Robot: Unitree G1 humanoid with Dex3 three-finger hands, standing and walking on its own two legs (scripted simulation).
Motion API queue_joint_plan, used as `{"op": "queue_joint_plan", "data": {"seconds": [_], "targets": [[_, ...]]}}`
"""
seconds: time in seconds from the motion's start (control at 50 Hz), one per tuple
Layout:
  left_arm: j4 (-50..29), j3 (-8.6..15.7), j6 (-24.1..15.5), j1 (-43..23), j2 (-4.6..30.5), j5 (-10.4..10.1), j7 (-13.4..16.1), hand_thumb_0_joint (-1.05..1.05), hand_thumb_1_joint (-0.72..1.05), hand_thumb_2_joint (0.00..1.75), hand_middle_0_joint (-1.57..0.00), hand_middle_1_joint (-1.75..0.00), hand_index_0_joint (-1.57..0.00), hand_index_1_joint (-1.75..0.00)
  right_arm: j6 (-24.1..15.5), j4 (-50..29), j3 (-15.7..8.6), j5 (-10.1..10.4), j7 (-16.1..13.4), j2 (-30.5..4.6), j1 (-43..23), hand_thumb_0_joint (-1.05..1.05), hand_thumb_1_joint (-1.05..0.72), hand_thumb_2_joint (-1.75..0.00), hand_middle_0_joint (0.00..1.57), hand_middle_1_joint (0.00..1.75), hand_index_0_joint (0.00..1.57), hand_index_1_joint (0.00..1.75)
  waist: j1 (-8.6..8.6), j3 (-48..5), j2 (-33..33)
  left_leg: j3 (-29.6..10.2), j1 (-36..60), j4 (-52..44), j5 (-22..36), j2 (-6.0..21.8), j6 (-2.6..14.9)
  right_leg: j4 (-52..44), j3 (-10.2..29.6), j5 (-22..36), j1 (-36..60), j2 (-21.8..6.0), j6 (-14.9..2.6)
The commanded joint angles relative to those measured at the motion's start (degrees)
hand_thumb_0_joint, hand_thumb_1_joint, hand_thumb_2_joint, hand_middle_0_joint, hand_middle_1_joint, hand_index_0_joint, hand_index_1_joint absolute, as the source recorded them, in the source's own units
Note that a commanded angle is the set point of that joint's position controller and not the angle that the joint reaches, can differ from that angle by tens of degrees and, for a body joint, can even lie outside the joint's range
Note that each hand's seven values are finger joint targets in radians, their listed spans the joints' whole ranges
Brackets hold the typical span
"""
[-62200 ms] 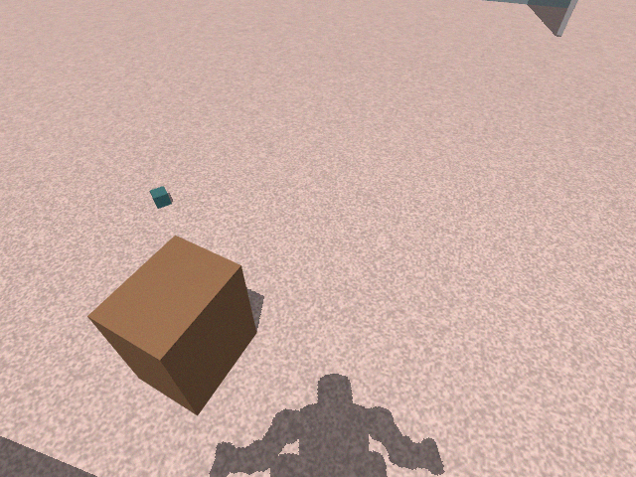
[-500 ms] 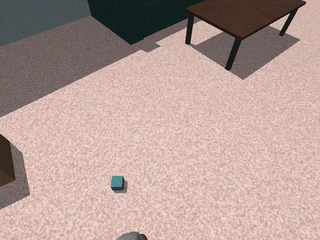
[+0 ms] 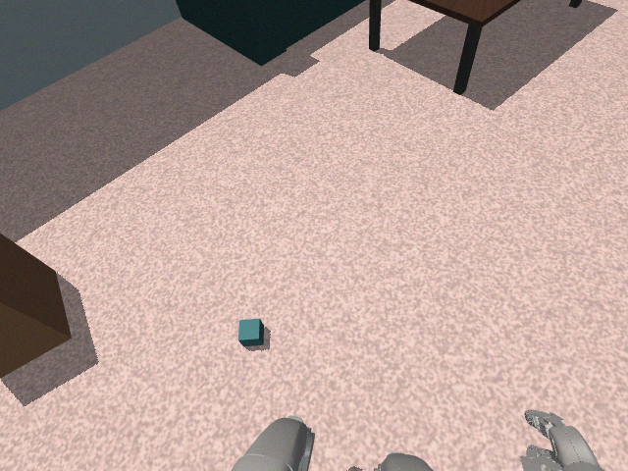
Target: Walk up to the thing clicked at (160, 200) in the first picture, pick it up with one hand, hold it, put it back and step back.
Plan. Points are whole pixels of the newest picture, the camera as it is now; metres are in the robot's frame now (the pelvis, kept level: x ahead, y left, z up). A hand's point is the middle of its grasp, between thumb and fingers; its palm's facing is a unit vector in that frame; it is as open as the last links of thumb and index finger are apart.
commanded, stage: walk up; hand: left
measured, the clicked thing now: (251, 332) +0.53 +0.30 -0.73
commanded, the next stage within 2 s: stand in 0.96 s
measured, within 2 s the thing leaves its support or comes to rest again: neither
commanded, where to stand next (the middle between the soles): +0.10 +0.06 m, yaw +1 degrees
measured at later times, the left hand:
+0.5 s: hand out of the picture +0.01 +0.29 -0.15, palm faces +0.08 -0.94 -0.33, open 7.4 cm
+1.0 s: hand out of the picture +0.10 +0.32 -0.14, palm faces +0.04 -0.92 -0.40, open 7.4 cm
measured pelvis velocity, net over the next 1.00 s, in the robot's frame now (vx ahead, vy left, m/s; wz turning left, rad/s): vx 0.00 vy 0.04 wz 0.06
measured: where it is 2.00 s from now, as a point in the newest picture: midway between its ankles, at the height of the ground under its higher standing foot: outside the picture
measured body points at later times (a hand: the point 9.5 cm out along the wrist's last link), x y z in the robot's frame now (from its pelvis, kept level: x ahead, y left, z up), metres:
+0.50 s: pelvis +0.00 +0.02 +0.01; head +0.00 +0.04 +0.46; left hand +0.01 +0.34 -0.12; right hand +0.11 -0.28 -0.09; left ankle -0.03 +0.12 -0.73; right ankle +0.04 -0.12 -0.70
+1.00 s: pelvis +0.00 +0.04 +0.00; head +0.03 +0.04 +0.45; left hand +0.09 +0.37 -0.12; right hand +0.08 -0.26 -0.13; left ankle -0.03 +0.19 -0.73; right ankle +0.05 -0.10 -0.73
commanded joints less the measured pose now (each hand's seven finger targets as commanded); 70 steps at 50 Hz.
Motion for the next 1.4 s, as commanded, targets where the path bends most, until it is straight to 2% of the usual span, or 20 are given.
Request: {"op": "queue_joint_plan", "data": {"seconds": [0.0,0.12,0.22,0.24,0.28,0.32,0.38,0.54,0.58,0.62,0.64,0.76,0.82,0.86,0.88,0.9,0.96,1.0,1.08,1.38], "targets": [[-6.73,3.57,-2.81,0.19,11.10,1.03,0.36,0.00,0.90,0.90,-0.20,-0.30,-0.20,-0.30,-3.22,-2.34,-1.37,0.61,-0.90,-9.07,5.06,0.00,-0.90,-0.90,0.20,0.30,0.20,0.30,1.33,-19.06,-12.27,1.18,-0.29,-3.75,3.37,2.74,-1.20,-12.50,9.06,22.36,20.70,-8.88,-6.45],[-6.10,6.41,-2.04,10.03,17.33,1.14,-2.03,0.00,0.90,0.90,-0.20,-0.30,-0.20,-0.30,-6.72,-3.38,-0.97,-1.30,0.40,-10.51,0.73,0.00,-0.90,-0.90,0.20,0.30,0.20,0.30,6.37,-9.75,-17.84,8.08,-0.73,-28.99,-5.35,6.99,-0.79,-19.14,15.29,-5.65,22.26,-13.66,-10.62],[-8.15,4.81,-1.68,1.25,17.03,0.09,-2.96,0.00,0.90,0.90,-0.20,-0.30,-0.20,-0.30,-7.53,2.39,-1.44,-1.05,1.00,-8.03,14.00,0.00,-0.90,-0.90,0.20,0.30,0.20,0.30,-3.16,-8.82,-9.24,12.93,25.38,-45.05,9.86,5.99,3.18,-17.27,7.48,-6.62,-0.98,-11.44,-6.46],[-8.57,3.37,-1.73,0.55,13.76,-0.07,-2.83,0.00,0.90,0.90,-0.20,-0.30,-0.20,-0.30,-7.59,3.26,-1.99,-1.43,0.75,-8.99,16.61,0.00,-0.90,-0.90,0.20,0.30,0.20,0.30,-5.23,-10.19,-3.72,9.70,33.35,-47.78,11.36,7.06,4.05,-11.93,4.72,-7.32,-7.71,-9.21,-3.64],[-8.48,2.12,-1.70,-1.47,10.07,-1.01,-2.57,0.00,0.90,0.90,-0.20,-0.30,-0.20,-0.30,-7.55,0.97,-2.85,-2.84,0.08,-15.70,14.11,0.00,-0.90,-0.90,0.20,0.30,0.20,0.30,-5.60,-7.10,10.14,-21.80,27.09,-60.18,-17.21,25.63,11.07,8.28,-1.02,-11.56,-19.22,2.02,1.98],[-5.62,3.40,-2.13,1.63,15.21,-0.79,-2.38,0.00,0.90,0.90,-0.20,-0.30,-0.20,-0.30,-7.55,-0.83,-2.58,-1.72,0.06,-15.47,8.52,0.00,-0.90,-0.90,0.20,0.30,0.20,0.30,-3.40,-0.80,6.34,-20.05,14.83,-61.13,-16.98,27.74,16.08,16.50,4.49,-10.07,-11.65,-1.29,1.20],[-1.42,2.42,-2.78,6.09,13.15,-1.10,-2.82,0.00,0.90,0.90,-0.20,-0.30,-0.20,-0.30,-8.39,-1.78,-0.68,-1.51,0.02,-11.08,6.50,0.00,-0.90,-0.90,0.20,0.30,0.20,0.30,-1.76,-1.24,6.04,-5.80,17.59,-58.22,0.73,20.06,11.17,11.12,4.97,-4.14,-10.59,-0.12,1.64],[1.99,1.53,-4.92,8.11,11.97,-1.57,-0.04,0.00,0.90,0.90,-0.20,-0.30,-0.20,-0.30,-5.12,-3.28,-1.53,-1.03,0.83,-11.13,5.30,0.00,-0.90,-0.90,0.20,0.30,0.20,0.30,-1.34,-9.05,4.57,6.29,19.09,-39.00,34.90,16.55,9.46,-11.99,-4.10,11.74,6.03,2.33,2.33],[2.19,2.32,-5.55,8.71,15.55,-1.08,0.88,0.00,0.90,0.90,-0.20,-0.30,-0.20,-0.30,-4.74,-3.77,-0.63,0.45,0.78,-7.93,5.73,0.00,-0.90,-0.90,0.20,0.30,0.20,0.30,-0.25,-12.86,-4.21,8.18,14.69,-30.45,28.56,12.76,4.76,-14.32,4.37,29.32,13.60,-3.33,0.04],[0.56,2.95,-5.33,5.35,21.22,-0.98,1.15,0.00,0.90,0.90,-0.20,-0.30,-0.20,-0.30,-3.62,-3.59,-0.72,0.26,0.23,-7.84,6.60,0.00,-0.90,-0.90,0.20,0.30,0.20,0.30,-0.51,-12.88,-14.91,7.12,10.38,-19.30,-4.56,7.75,2.16,-18.73,27.33,30.61,8.64,-21.40,-12.00],[-0.41,2.84,-5.13,2.68,20.74,-0.62,1.09,0.00,0.90,0.90,-0.20,-0.30,-0.20,-0.30,-3.02,-2.23,-1.34,-0.34,0.04,-9.13,7.46,0.00,-0.90,-0.90,0.20,0.30,0.20,0.30,-1.43,-11.23,-14.61,4.26,12.93,-15.36,-7.32,9.86,1.97,-18.57,29.82,27.16,3.71,-22.87,-14.44],[-1.19,1.47,-4.48,-2.07,15.77,0.42,0.21,0.00,0.90,0.90,-0.20,-0.30,-0.20,-0.30,-4.17,1.86,-0.72,0.57,0.74,-7.87,8.92,0.00,-0.90,-0.90,0.20,0.30,0.20,0.30,-1.81,-15.50,-16.23,8.17,14.60,-29.47,-0.95,9.05,1.03,-13.72,10.72,20.55,7.24,-10.19,-7.07],[-1.47,0.95,-2.17,-4.71,13.67,-0.96,-0.68,0.00,0.90,0.90,-0.20,-0.30,-0.20,-0.30,-6.45,5.34,-0.83,-0.18,-0.23,-7.87,11.84,0.00,-0.90,-0.90,0.20,0.30,0.20,0.30,-3.51,-16.92,-14.42,11.22,24.47,-47.83,17.65,7.61,-0.29,-3.97,4.91,21.27,4.22,-6.04,-3.54],[-2.40,0.62,-0.99,-4.18,10.68,-1.79,-1.17,0.00,0.90,0.90,-0.20,-0.30,-0.20,-0.30,-7.58,4.63,-2.02,-1.51,-1.26,-13.55,9.49,0.00,-0.90,-0.90,0.20,0.30,0.20,0.30,-2.04,-14.60,-5.00,-5.10,25.73,-48.59,28.56,19.72,3.98,4.24,3.67,12.67,-5.02,-0.55,0.43],[-1.60,1.04,-0.25,-3.61,11.38,-1.62,-1.06,0.00,0.90,0.90,-0.20,-0.30,-0.20,-0.30,-7.89,3.44,-2.17,-0.98,-1.45,-16.98,5.45,0.00,-0.90,-0.90,0.20,0.30,0.20,0.30,-0.93,-12.55,-0.55,-13.40,19.84,-49.86,27.63,28.00,10.36,4.91,3.14,-5.15,-4.67,1.03,1.60],[-0.05,1.81,0.07,-4.99,13.68,-1.21,-0.91,0.00,0.90,0.90,-0.20,-0.30,-0.20,-0.30,-7.87,3.30,-2.32,-0.46,-1.42,-17.98,1.65,0.00,-0.90,-0.90,0.20,0.30,0.20,0.30,-1.24,-10.25,1.31,-13.48,11.31,-50.27,24.33,29.82,13.98,6.49,4.01,-8.01,1.81,-1.48,1.79],[3.50,0.59,-1.98,-2.95,11.30,-2.04,-1.99,0.00,0.90,0.90,-0.20,-0.30,-0.20,-0.30,-7.37,4.18,0.15,-0.71,-0.71,-8.84,-2.30,0.00,-0.90,-0.90,0.20,0.30,0.20,0.30,1.01,-10.76,2.53,2.55,10.65,-45.97,18.84,15.06,3.81,-10.22,4.68,11.27,11.09,-3.44,1.13],[3.91,1.04,-2.91,-4.06,14.24,-1.38,-1.73,0.00,0.90,0.90,-0.20,-0.30,-0.20,-0.30,-7.57,5.89,0.17,-0.07,-0.79,-8.30,1.98,0.00,-0.90,-0.90,0.20,0.30,0.20,0.30,-0.82,-14.34,-1.15,4.16,13.76,-41.62,20.11,12.16,0.97,-12.26,10.77,23.66,14.28,-7.34,-1.06],[5.77,-0.08,-2.44,-9.15,13.34,-1.73,-2.05,0.00,0.90,0.90,-0.20,-0.30,-0.20,-0.30,-7.35,8.97,0.55,-0.18,-0.35,-9.10,1.66,0.00,-0.90,-0.90,0.20,0.30,0.20,0.30,-1.95,-10.89,-1.55,1.68,18.79,-49.26,13.95,14.76,2.01,-14.82,7.19,11.41,7.85,-4.63,0.21],[11.32,-0.95,-3.33,-9.79,12.59,-1.37,-2.00,0.00,0.90,0.90,-0.20,-0.30,-0.20,-0.30,-7.47,12.26,0.89,-0.13,-0.08,-9.46,0.10,0.00,-0.90,-0.90,0.20,0.30,0.20,0.30,-2.37,-13.24,-4.25,4.04,24.32,-53.19,20.96,15.17,1.22,-19.82,5.80,19.69,11.74,-5.21,1.75]]}}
